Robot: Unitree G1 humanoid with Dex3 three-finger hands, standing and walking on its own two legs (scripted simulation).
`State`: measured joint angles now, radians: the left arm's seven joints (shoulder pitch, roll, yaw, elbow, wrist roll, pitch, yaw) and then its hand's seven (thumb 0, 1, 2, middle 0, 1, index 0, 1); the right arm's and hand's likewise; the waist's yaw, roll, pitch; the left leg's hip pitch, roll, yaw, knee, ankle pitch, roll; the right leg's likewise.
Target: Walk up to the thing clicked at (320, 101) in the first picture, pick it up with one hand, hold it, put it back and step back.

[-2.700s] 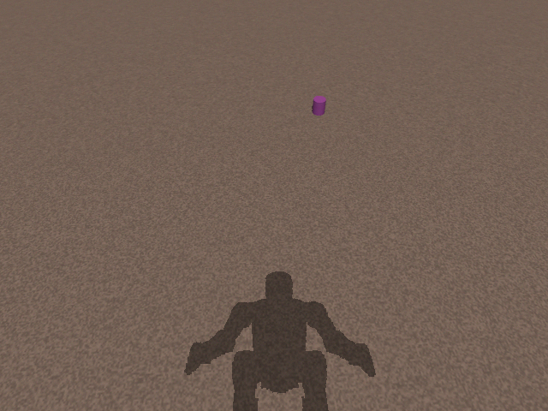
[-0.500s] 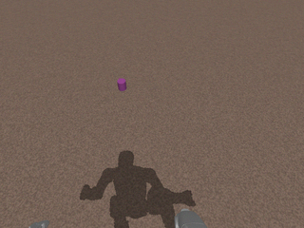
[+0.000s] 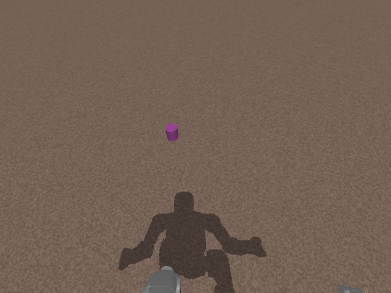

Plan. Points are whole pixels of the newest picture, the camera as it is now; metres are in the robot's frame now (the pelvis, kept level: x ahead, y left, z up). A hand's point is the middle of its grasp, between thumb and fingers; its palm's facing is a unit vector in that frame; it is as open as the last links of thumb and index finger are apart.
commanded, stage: walk up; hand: left
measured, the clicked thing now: (171, 130) +1.19 +0.26 -0.73
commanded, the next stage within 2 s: none
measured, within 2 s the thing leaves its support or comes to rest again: neither
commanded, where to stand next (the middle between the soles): +0.81 +0.07 m, yaw -1 degrees
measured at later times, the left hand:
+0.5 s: hand (91, 223) +0.30 +0.32 -0.14, palm faces -0.07 -0.93 -0.36, open 7.4 cm
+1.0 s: hand (110, 172) +0.45 +0.30 -0.13, palm faces +0.01 -0.92 -0.40, open 7.4 cm
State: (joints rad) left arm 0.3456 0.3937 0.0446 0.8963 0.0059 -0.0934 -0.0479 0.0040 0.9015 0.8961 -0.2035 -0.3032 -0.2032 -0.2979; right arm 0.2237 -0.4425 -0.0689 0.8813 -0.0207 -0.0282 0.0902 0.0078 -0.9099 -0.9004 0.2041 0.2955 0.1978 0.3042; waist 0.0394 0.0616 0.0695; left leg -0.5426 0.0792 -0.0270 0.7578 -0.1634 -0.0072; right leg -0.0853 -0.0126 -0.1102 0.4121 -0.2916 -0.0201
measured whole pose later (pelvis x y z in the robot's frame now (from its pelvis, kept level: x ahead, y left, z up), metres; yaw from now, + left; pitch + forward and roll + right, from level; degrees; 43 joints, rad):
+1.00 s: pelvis +0.41 +0.02 +0.00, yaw +1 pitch -3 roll -1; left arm 0.32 0.40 0.04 0.86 0.01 -0.09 -0.04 0.00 0.90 0.90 -0.20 -0.30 -0.20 -0.30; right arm 0.26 -0.44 -0.08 0.90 -0.03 -0.02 0.09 0.01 -0.91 -0.90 0.20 0.30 0.20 0.30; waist 0.03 0.06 0.08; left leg -0.48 0.10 0.00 0.67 -0.18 -0.01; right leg -0.11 -0.03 -0.10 0.46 -0.30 -0.01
